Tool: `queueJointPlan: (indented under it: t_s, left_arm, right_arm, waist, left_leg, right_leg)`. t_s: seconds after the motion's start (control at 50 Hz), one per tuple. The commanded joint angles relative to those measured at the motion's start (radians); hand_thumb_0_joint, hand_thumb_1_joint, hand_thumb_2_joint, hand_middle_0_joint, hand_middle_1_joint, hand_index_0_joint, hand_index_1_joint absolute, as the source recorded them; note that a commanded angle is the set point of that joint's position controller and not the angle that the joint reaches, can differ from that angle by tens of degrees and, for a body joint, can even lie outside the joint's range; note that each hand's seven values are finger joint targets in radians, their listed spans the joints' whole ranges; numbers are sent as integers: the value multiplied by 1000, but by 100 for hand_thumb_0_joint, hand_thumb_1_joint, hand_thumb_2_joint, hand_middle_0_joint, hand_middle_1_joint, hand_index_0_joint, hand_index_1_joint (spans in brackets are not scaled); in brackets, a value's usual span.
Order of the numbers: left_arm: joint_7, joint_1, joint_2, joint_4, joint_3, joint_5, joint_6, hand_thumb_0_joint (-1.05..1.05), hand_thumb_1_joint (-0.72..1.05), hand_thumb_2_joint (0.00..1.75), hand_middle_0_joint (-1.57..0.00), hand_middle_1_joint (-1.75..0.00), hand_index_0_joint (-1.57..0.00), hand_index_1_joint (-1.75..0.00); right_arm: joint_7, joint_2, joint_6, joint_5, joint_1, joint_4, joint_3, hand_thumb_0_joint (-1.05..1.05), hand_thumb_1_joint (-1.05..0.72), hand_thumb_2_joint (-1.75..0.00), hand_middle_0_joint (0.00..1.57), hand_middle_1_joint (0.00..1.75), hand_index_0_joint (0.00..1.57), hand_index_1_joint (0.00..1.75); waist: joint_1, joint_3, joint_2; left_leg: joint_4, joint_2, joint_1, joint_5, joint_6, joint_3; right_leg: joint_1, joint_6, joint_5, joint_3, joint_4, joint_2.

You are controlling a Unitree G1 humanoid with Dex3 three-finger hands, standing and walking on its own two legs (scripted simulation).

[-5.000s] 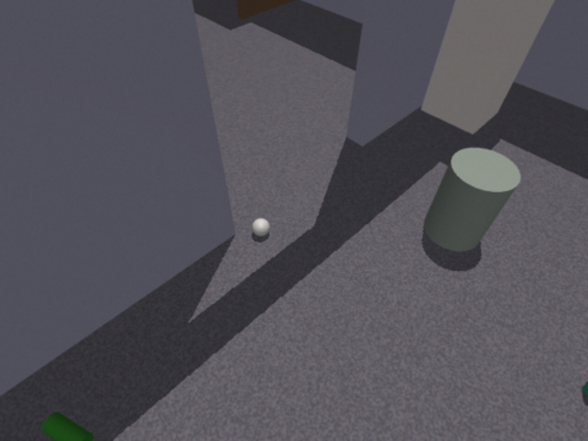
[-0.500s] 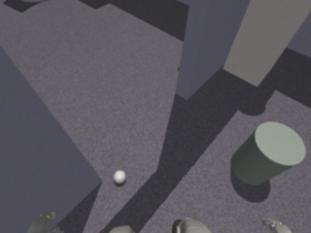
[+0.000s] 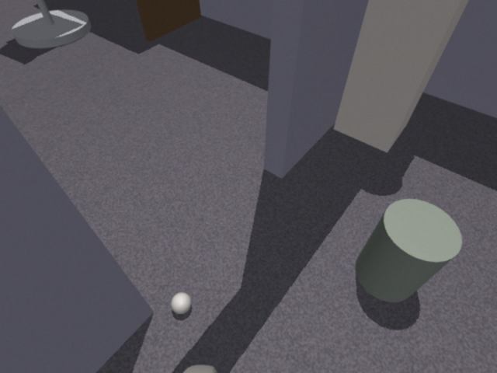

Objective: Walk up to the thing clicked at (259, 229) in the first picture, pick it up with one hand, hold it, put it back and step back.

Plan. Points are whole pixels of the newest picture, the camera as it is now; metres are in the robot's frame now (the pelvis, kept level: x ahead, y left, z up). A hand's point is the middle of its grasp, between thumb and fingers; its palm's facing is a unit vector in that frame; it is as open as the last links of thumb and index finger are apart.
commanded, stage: walk up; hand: left
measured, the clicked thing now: (181, 303) +0.47 +0.27 -0.72
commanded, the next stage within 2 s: none
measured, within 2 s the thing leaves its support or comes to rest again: neither
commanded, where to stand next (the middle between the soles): +0.12 +0.03 m, yaw +2 degrees
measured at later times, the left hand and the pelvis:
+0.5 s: hand out of the picture +0.08 +0.29 -0.16, palm faces +0.02 -0.92 -0.40, open 7.4 cm; pelvis +0.00 +0.02 -0.02, yaw +0 degrees
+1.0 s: hand out of the picture +0.01 +0.31 -0.14, palm faces +0.04 -0.92 -0.38, open 7.4 cm; pelvis +0.00 +0.02 +0.00, yaw +4 degrees
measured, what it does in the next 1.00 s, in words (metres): steps on the spot: left foot, then right foot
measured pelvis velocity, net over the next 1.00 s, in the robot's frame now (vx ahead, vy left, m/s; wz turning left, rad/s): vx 0.00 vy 0.02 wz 0.07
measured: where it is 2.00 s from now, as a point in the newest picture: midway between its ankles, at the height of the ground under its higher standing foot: outside the picture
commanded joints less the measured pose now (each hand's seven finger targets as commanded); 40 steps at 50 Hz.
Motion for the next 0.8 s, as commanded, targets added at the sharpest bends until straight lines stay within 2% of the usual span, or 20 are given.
queueJointPlan:
  t_s: [0.0,0.06,0.12,0.18,0.22,0.24,0.26,0.28,0.3,0.36,0.46,0.52,0.54,0.56,0.58,0.6,0.64,0.68,0.72,0.78]
  left_arm:
    - [41,4,288,-105,61,-23,-53,0,90,90,-20,-30,-20,-30]
    - [53,-15,247,-119,40,-16,-56,0,90,90,-20,-30,-20,-30]
    - [65,-48,226,-138,19,-28,-37,0,90,90,-20,-30,-20,-30]
    - [78,-78,246,-153,12,-42,-6,0,90,90,-20,-30,-20,-30]
    - [88,-81,238,-155,2,-52,7,0,90,90,-20,-30,-20,-30]
    - [91,-40,214,-156,-3,-63,8,0,90,90,-20,-30,-20,-30]
    - [96,14,182,-156,-3,-83,12,0,90,90,-20,-30,-20,-30]
    - [107,23,190,-123,-1,-77,35,0,90,90,-20,-30,-20,-30]
    - [107,17,217,-111,2,-66,46,0,90,90,-20,-30,-20,-30]
    - [97,39,219,-82,9,-61,50,0,90,90,-20,-30,-20,-30]
    - [76,38,186,-77,27,-30,46,0,90,90,-20,-30,-20,-30]
    - [60,127,171,-58,45,-11,48,0,90,90,-20,-30,-20,-30]
    - [59,135,185,-64,54,2,42,0,90,90,-20,-30,-20,-30]
    - [61,101,237,-99,69,23,38,0,90,90,-20,-30,-20,-30]
    - [60,-28,355,-153,92,30,35,0,90,90,-20,-30,-20,-30]
    - [63,-105,355,-186,87,24,25,0,90,90,-20,-30,-20,-30]
    - [71,-161,228,-170,51,10,7,0,90,90,-20,-30,-20,-30]
    - [62,-151,226,-174,60,19,-5,0,90,90,-20,-30,-20,-30]
    - [48,-63,225,-166,61,28,-6,0,90,90,-20,-30,-20,-30]
    - [29,60,288,-154,77,17,-5,0,90,90,-20,-30,-20,-30]
  right_arm:
    - [9,-182,-53,12,-56,-128,-46,0,-90,-90,20,30,20,30]
    - [12,-129,-29,14,-33,-106,-35,0,-90,-90,20,30,20,30]
    - [6,-103,-19,27,-85,-109,-24,0,-90,-90,20,30,20,30]
    - [-2,-122,-10,27,-106,-108,-26,0,-90,-90,20,30,20,30]
    - [-6,-155,-11,18,-72,-95,-38,0,-90,-90,20,30,20,30]
    - [-10,-216,-14,10,-57,-106,-53,0,-90,-90,20,30,20,30]
    - [-14,-261,-20,13,-41,-121,-62,0,-90,-90,20,30,20,30]
    - [-16,-246,-20,37,-64,-129,-59,0,-90,-90,20,30,20,30]
    - [-21,-224,-11,42,-100,-135,-62,0,-90,-90,20,30,20,30]
    - [-28,-196,12,21,-230,-188,-52,0,-90,-90,20,30,20,30]
    - [-17,-199,20,-2,-218,-199,-56,0,-90,-90,20,30,20,30]
    - [-23,-204,29,12,-256,-212,-56,0,-90,-90,20,30,20,30]
    - [-23,-170,31,15,-236,-208,-45,0,-90,-90,20,30,20,30]
    - [-24,-107,29,27,-220,-219,-28,0,-90,-90,20,30,20,30]
    - [-38,-113,21,25,-279,-222,-36,0,-90,-90,20,30,20,30]
    - [-50,-170,19,19,-278,-205,-50,0,-90,-90,20,30,20,30]
    - [-36,-129,5,41,-181,-148,-38,0,-90,-90,20,30,20,30]
    - [-32,-130,-16,36,-115,-123,-30,0,-90,-90,20,30,20,30]
    - [-16,-159,-32,21,-146,-114,-29,0,-90,-90,20,30,20,30]
    - [4,-173,-56,6,-218,-148,-32,0,-90,-90,20,30,20,30]
  waist:
    - [14,74,-84]
    - [-2,70,-158]
    - [16,43,-213]
    - [1,4,-217]
    - [-31,-30,-144]
    - [-40,-90,4]
    - [-39,-209,150]
    - [-34,-277,173]
    - [-17,-251,90]
    - [18,-118,124]
    - [-7,-123,150]
    - [46,-154,132]
    - [49,-156,68]
    - [54,-82,-153]
    - [70,-22,-296]
    - [53,28,-227]
    - [-16,-10,-74]
    - [-8,-107,-150]
    - [64,-86,-203]
    - [119,-6,-228]
  left_leg:
    - [42,19,-305,105,-21,-114]
    - [-61,-3,-148,139,-40,-49]
    - [-195,-13,22,265,-28,40]
    - [-294,-20,97,308,-5,80]
    - [-395,-15,221,534,25,67]
    - [-422,89,299,897,75,-43]
    - [-462,287,369,1135,217,-303]
    - [-498,352,316,1036,292,-401]
    - [-526,312,215,773,261,-337]
    - [-560,228,49,414,190,-166]
    - [-560,230,22,229,202,-198]
    - [-520,223,-83,140,126,-201]
    - [-431,179,-130,86,83,-164]
    - [-228,51,-261,-43,18,-73]
    - [35,-124,-244,-121,-31,-14]
    - [179,-76,-198,-108,-43,-113]
    - [226,-114,-187,28,-31,-113]
    - [140,-78,-115,64,-42,-39]
    - [-40,-61,-197,6,-49,50]
    - [-205,-30,-239,-79,-36,59]
  right_leg:
    - [123,-180,153,325,-307,-303]
    - [9,-157,662,112,-216,-258]
    - [-84,-111,818,31,-136,-218]
    - [-96,-111,793,48,-22,-224]
    - [-142,-70,685,46,119,-181]
    - [-172,-23,549,27,273,-98]
    - [-207,25,135,8,542,35]
    - [-166,6,-304,76,638,42]
    - [-157,-7,-288,132,692,23]
    - [-213,-12,-209,87,655,0]
    - [-172,18,-170,-11,349,-13]
    - [-13,-20,-20,-23,78,-8]
    - [18,-40,-42,38,4,-24]
    - [-47,-104,-234,344,-195,-206]
    - [-271,-248,-208,622,-325,-450]
    - [-346,-301,-32,628,-292,-480]
    - [-203,-195,346,298,-142,-292]
    - [-103,-165,153,221,-148,-245]
    - [55,-165,-191,246,-200,-227]
    - [117,-221,-288,360,-237,-315]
